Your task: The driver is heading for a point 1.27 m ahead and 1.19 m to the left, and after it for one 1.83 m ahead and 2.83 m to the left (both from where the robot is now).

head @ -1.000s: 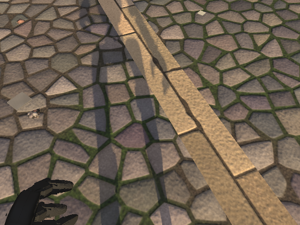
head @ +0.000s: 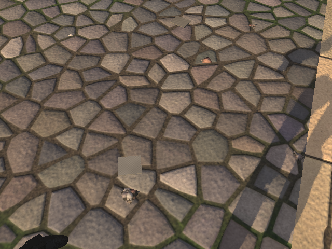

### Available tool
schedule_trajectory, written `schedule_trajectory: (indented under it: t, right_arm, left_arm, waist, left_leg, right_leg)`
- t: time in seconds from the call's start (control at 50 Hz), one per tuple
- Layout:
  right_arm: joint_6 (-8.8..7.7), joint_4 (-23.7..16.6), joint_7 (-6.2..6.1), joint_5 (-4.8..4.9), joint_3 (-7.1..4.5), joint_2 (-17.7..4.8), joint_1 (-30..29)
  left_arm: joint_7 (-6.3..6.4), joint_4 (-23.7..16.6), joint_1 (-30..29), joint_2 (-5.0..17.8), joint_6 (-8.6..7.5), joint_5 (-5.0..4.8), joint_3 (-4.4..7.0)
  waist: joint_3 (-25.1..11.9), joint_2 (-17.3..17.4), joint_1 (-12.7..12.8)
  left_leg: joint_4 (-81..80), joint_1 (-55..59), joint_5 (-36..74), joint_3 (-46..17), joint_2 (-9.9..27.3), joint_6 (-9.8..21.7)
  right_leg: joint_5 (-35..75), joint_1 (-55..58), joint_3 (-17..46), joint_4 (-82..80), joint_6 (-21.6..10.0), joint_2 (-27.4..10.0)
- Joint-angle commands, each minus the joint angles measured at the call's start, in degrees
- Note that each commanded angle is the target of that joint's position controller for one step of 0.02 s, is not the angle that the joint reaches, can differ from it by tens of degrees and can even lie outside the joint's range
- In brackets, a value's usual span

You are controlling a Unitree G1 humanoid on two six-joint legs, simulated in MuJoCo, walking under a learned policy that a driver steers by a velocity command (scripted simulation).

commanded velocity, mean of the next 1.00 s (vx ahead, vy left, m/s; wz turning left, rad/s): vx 0.01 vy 0.00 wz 0.54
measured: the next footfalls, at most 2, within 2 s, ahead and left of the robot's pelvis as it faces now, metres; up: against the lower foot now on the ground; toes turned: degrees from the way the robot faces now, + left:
left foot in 0.36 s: +0.01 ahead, +0.13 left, +0.00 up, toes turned +25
right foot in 0.78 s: +0.12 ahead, -0.08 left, +0.00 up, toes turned +28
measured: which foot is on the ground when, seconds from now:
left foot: up 0.00-0.34, down 0.36-1.00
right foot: down 0.00-0.36, up 0.38-0.76, down 0.78-1.00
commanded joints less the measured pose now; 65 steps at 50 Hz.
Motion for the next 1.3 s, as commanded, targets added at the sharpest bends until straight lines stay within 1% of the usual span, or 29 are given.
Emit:
schedule_trajectory:
  t: [0.02, 0.06, 0.1, 0.14, 0.2, 0.28, 0.32, 0.34, 0.36, 0.38, 0.4, 0.42, 0.44, 0.46, 0.48, 0.5, 0.54, 0.6, 0.66, 0.7, 0.74, 0.76, 0.78, 0.8, 0.82, 0.84, 0.9, 1.04, 1.3]
  right_arm:
    - [0.35, -1.72, 0.38, 0.22, -2.47, -9.22, 5.42]
    - [0.88, -2.56, 0.35, 0.15, -1.44, -6.31, 4.99]
    - [0.58, -3.75, 0.34, 0.36, -0.56, -3.79, 2.91]
    - [0.34, -4.60, 0.42, 0.33, -0.32, -3.33, 0.97]
    - [0.29, -4.82, 0.85, -0.01, -0.18, -2.87, 0.12]
    - [0.95, -4.01, 1.73, 0.08, -0.66, -3.15, 1.02]
    - [1.54, -3.56, 2.25, 0.10, -1.19, -3.26, 2.14]
    - [1.66, -2.68, 2.32, -0.06, -1.44, -2.83, 4.17]
    - [1.62, -1.18, 1.91, -0.28, -2.21, -3.96, 7.76]
    - [1.16, -0.95, 1.06, -0.24, -3.72, -9.41, 10.93]
    - [0.15, -2.82, 0.75, -2.33, -4.30, -15.30, 7.92]
    - [-1.27, -3.43, 1.08, -3.56, -3.31, -10.94, 7.66]
    - [-2.20, -2.64, 0.99, -3.49, -2.28, -9.05, 5.37]
    - [-2.52, -2.77, 0.70, -2.32, -1.70, -6.91, 1.85]
    - [-2.50, -2.88, 0.43, -1.30, -0.89, -5.07, -0.53]
    - [-2.53, -2.84, 0.09, -1.35, -0.25, -4.22, -1.22]
    - [-2.61, -2.34, -0.18, -1.91, 0.33, -3.40, -1.42]
    - [-2.49, -1.32, -0.31, -1.87, 0.54, -3.13, -0.99]
    - [-2.11, -0.45, 0.18, -2.16, 0.47, -3.74, -0.83]
    - [-2.01, 0.38, 0.67, -1.97, 0.74, -3.31, -0.69]
    - [-2.01, 1.07, 0.83, -1.26, 1.39, -1.89, -2.15]
    - [-2.21, 1.75, 0.83, -1.03, 1.79, -0.79, -1.37]
    - [-2.71, 2.08, 0.81, -1.98, 2.31, 0.91, 0.46]
    - [-3.34, 2.47, 1.20, -2.68, 2.02, 0.72, 4.04]
    - [-3.40, 3.05, 1.12, -3.15, 2.12, 0.77, 2.81]
    - [-3.22, 3.26, 1.06, -3.06, 1.69, -0.69, 0.41]
    - [-2.07, 3.24, 0.76, -2.40, 1.50, 0.22, -1.71]
    - [-2.06, 6.07, 0.52, -2.11, 1.32, 1.67, 0.24]
    - [-2.03, 11.62, -0.90, -1.86, 0.85, 1.43, 2.54]
  left_arm:
    - [1.05, -6.15, -2.04, 4.96, 0.73, -0.26, 1.77]
    - [1.70, -5.79, -2.84, 6.30, 1.61, -0.30, 1.86]
    - [2.01, -4.55, -0.60, 6.91, 2.04, 0.21, 2.23]
    - [2.04, -3.57, 1.14, 7.55, 2.23, 0.27, 2.72]
    - [1.54, -2.77, 0.59, 9.12, 2.32, -0.24, 3.62]
    - [0.39, -1.80, -0.66, 10.54, 2.14, -1.14, 4.57]
    - [-0.18, -1.07, -0.37, 10.62, 1.90, -1.99, 4.87]
    - [-0.27, -0.54, -0.07, 10.08, 1.90, -2.61, 4.79]
    - [-0.51, 0.78, 2.44, 8.01, 2.05, -2.87, 4.34]
    - [-1.06, 0.65, 3.98, 5.04, 2.36, -1.67, 3.50]
    - [-0.67, -3.65, 0.44, 4.38, 2.05, -0.09, 2.99]
    - [-0.19, -3.87, -4.58, 7.04, 1.84, -0.53, 3.69]
    - [0.08, -3.40, -4.22, 7.29, 2.01, -1.57, 3.84]
    - [0.62, -1.62, -2.05, 6.92, 2.34, -1.38, 3.97]
    - [0.86, -0.77, -0.39, 7.37, 2.70, -0.80, 4.07]
    - [0.70, -0.17, 0.86, 7.25, 2.86, -0.75, 4.07]
    - [0.31, 0.41, 2.24, 6.32, 2.92, -1.36, 3.62]
    - [-0.19, 0.04, 0.60, 3.90, 3.07, -1.50, 2.23]
    - [-0.76, -0.20, 0.31, 4.07, 3.20, -1.65, 1.85]
    - [-0.95, -0.15, 0.72, 4.47, 3.11, -1.90, 1.86]
    - [-1.24, 0.64, 2.86, 3.32, 2.66, -1.79, 1.52]
    - [-1.42, 1.03, 4.04, 3.05, 2.28, -1.08, 1.24]
    - [-1.24, 0.82, 4.83, 5.30, 1.93, -0.03, 1.43]
    - [-1.08, 0.62, 3.18, 9.30, 1.81, 0.16, 2.24]
    - [-1.36, 0.76, 1.36, 5.56, 1.60, -0.34, 1.48]
    - [-1.63, 0.38, 0.20, 3.43, 1.32, -0.58, 0.87]
    - [-1.57, 1.10, 1.84, 4.23, 0.28, -0.76, 0.90]
    - [-1.08, 1.97, 2.90, 3.19, 0.51, -0.84, 0.18]
    - [-1.18, 6.83, 3.66, 2.48, 0.38, -1.14, -0.33]
  waist:
    - [-8.25, -6.71, 0.18]
    - [-4.93, -6.24, 0.26]
    - [-5.43, -8.23, 1.78]
    - [-7.11, -9.60, 3.14]
    - [-8.72, -10.09, 3.31]
    - [-8.36, -11.70, 2.50]
    - [-8.30, -11.25, 1.56]
    - [-8.55, -10.06, 0.37]
    - [-8.27, -6.48, -0.50]
    - [-6.04, 8.35, -0.17]
    - [-6.80, 19.83, 0.77]
    - [-9.39, 11.79, -3.08]
    - [-8.02, 9.70, -0.99]
    - [-7.84, 6.38, 0.87]
    - [-7.82, 6.77, 1.83]
    - [-8.51, 7.34, 2.61]
    - [-9.22, 6.22, 3.06]
    - [-8.20, 6.40, 1.89]
    - [-7.08, 7.46, 0.78]
    - [-6.02, 7.40, 0.46]
    - [-5.34, 6.14, 2.49]
    - [-5.35, 4.50, 3.42]
    - [-6.96, 0.40, 2.24]
    - [-7.01, -8.59, -1.86]
    - [-7.72, -11.34, -1.12]
    - [-5.90, -9.21, 0.13]
    - [-4.99, -6.40, 1.70]
    - [-3.93, -2.17, 2.27]
    - [-2.70, -1.53, 2.05]
  left_leg:
    - [18.66, -13.11, 2.43, 4.69, 8.48, -4.62]
    - [19.48, -12.43, 6.97, 9.22, 10.49, -4.97]
    - [15.51, -12.71, 8.78, 12.13, 12.17, -5.13]
    - [11.40, -12.92, 9.08, 12.46, 14.41, -5.44]
    - [4.02, -8.55, 10.05, 13.30, 16.40, -4.73]
    - [-7.46, 0.51, 10.61, 16.68, 15.76, -2.17]
    - [-15.32, 4.61, 11.95, 18.17, 14.82, -0.15]
    - [-21.92, 9.56, 14.66, 18.92, 13.21, 1.45]
    - [-28.01, 16.98, 18.21, 17.19, 11.65, 3.70]
    - [-34.86, 25.47, 33.74, 0.57, 22.20, 8.78]
    - [-35.25, 24.86, 43.15, -16.86, 34.61, 20.12]
    - [-36.57, 22.29, 40.52, -13.61, 33.16, 20.83]
    - [-36.21, 20.07, 37.67, -8.24, 30.22, 17.40]
    - [-35.27, 19.35, 35.32, -4.40, 27.04, 13.97]
    - [-34.59, 18.22, 37.95, -2.06, 25.87, 12.67]
    - [-34.35, 16.32, 41.61, -0.13, 24.59, 12.48]
    - [-34.25, 16.19, 43.12, 2.02, 23.27, 12.54]
    - [-33.64, 17.60, 40.21, 2.14, 22.68, 12.35]
    - [-33.07, 15.02, 37.67, 0.25, 23.49, 13.76]
    - [-32.41, 13.74, 37.17, -1.62, 23.73, 14.16]
    - [-30.61, 12.18, 35.29, -1.83, 22.08, 12.55]
    - [-30.24, 10.38, 31.62, -1.41, 20.45, 10.20]
    - [-27.93, 8.11, 24.52, 0.21, 17.22, 6.69]
    - [-26.25, 6.65, 16.33, 5.23, 12.06, 3.74]
    - [-27.19, 11.68, 14.49, 7.30, 11.46, 1.25]
    - [-27.53, 12.00, 16.30, 7.31, 11.53, 0.87]
    - [-27.48, 12.41, 22.27, 6.53, 11.88, 2.07]
    - [-28.47, 12.66, 24.22, 6.18, 12.16, 1.70]
    - [-29.28, 15.49, 27.11, 6.29, 12.61, 0.64]
  right_leg:
    - [2.61, 17.41, 16.83, -8.36, -12.62, -19.47]
    - [3.57, 11.45, 9.30, -10.44, -11.72, -16.53]
    - [6.23, 13.02, 4.46, -11.59, -12.51, -15.79]
    - [7.32, 16.48, 2.57, -11.91, -13.84, -17.74]
    - [6.56, 16.91, -0.94, -12.13, -14.02, -19.91]
    - [3.91, 14.40, -6.63, -11.50, -12.00, -21.27]
    - [2.36, 14.75, -8.56, -8.82, -10.14, -22.20]
    - [1.07, 12.86, -10.01, -5.42, -8.20, -21.36]
    - [-1.96, 7.64, -12.57, 0.78, -4.79, -18.97]
    - [-17.67, -6.46, -18.15, 16.73, 0.97, -12.55]
    - [-32.09, -21.06, -13.25, 30.89, 3.95, -5.30]
    - [-30.71, -19.97, -5.84, 38.38, 2.77, -5.98]
    - [-25.49, -19.27, -4.59, 39.29, 1.42, -6.72]
    - [-20.84, -18.38, -4.15, 38.20, 1.26, -7.50]
    - [-17.59, -16.85, -4.64, 38.34, 1.80, -7.31]
    - [-15.37, -13.44, -5.19, 39.75, 2.29, -6.69]
    - [-12.48, -10.55, -5.60, 37.79, 2.93, -5.98]
    - [-11.60, -7.48, -5.33, 25.58, 3.19, -6.48]
    - [-14.92, -1.37, -5.94, 17.70, 2.79, -6.26]
    - [-15.81, 1.69, -6.32, 13.10, 2.24, -5.84]
    - [-9.16, 7.39, -7.17, 2.07, 1.08, -5.20]
    - [0.19, 12.52, -6.43, -5.29, 0.16, -5.66]
    - [11.95, 18.02, -1.38, -5.67, -1.19, -10.23]
    - [17.59, 17.78, 1.35, -2.54, -4.72, -14.33]
    - [9.43, 12.14, 2.73, -4.04, -7.59, -14.79]
    - [3.24, 11.18, 1.00, -4.24, -6.39, -12.43]
    - [-0.15, 10.86, -1.58, -3.40, -3.62, -10.09]
    - [-1.37, 11.64, -3.14, -2.44, -3.38, -8.69]
    - [-0.75, 11.59, -3.89, -3.80, -3.51, -7.55]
